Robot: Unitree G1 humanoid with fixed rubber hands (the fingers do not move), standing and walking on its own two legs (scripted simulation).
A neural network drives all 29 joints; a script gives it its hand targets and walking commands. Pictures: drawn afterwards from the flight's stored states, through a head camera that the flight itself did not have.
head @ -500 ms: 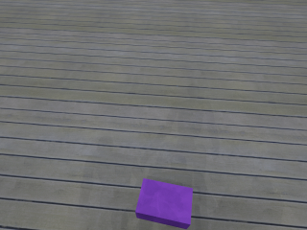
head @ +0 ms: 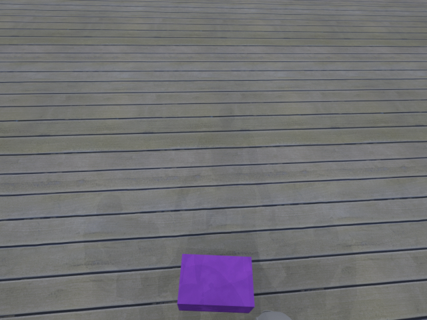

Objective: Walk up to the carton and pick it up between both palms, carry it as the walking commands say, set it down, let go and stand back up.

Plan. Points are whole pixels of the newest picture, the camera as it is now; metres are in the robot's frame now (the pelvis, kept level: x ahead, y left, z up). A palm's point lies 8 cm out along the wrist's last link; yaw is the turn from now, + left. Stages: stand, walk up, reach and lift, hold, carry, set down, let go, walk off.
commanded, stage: walk up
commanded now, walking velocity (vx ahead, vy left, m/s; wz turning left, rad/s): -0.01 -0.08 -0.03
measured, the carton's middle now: (215, 283) +0.36 -0.02 -0.71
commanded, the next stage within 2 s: none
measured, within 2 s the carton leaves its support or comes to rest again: neither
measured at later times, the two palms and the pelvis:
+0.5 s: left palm out of the picture +0.02 +0.16 -0.15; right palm out of the picture -0.03 -0.28 -0.15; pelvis +0.01 -0.06 -0.01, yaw +0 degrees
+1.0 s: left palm out of the picture +0.00 +0.18 -0.15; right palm out of the picture +0.02 -0.25 -0.15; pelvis +0.03 -0.04 +0.00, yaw +0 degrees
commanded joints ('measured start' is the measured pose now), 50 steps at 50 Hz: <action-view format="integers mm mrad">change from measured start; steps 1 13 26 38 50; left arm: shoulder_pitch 8 39 139 204 206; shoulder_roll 3 24 -26 -38 -2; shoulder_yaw -18 -16 -19 -18 -21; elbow -38 40 105 133 122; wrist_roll -6 -10 -9 -6 4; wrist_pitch -30 -127 -111 -122 -113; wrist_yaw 3 41 42 53 68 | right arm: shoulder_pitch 11 102 44 49 41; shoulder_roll -164 -74 -66 -45 -52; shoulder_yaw -25 -17 -11 -1 -18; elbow -30 58 85 100 107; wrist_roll -11 20 14 25 16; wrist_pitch -6 49 6 -13 -8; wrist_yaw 14 16 -4 -6 -17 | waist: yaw -5 5 41 39 52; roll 262 -230 134 38 11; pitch -61 4 24 -39 -23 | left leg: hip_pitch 8 -149 -51 2 -34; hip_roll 166 -65 35 31 10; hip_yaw -126 -153 -216 -200 -130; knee -162 230 -171 -129 -58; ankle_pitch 147 -146 136 256 284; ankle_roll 109 -29 -7 4 -15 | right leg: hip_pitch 108 276 309 348 322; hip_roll -18 -188 -68 -96 -127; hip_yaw -2 138 0 -10 -10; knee -261 -820 -680 -681 -623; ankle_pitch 3 133 133 235 369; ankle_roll -25 -155 -94 -87 -80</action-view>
